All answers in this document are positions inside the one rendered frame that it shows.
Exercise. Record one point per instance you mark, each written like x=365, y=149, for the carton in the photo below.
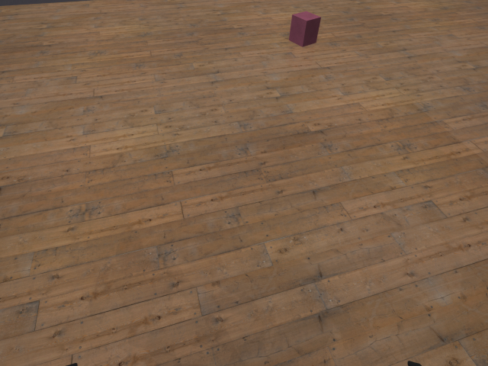
x=304, y=28

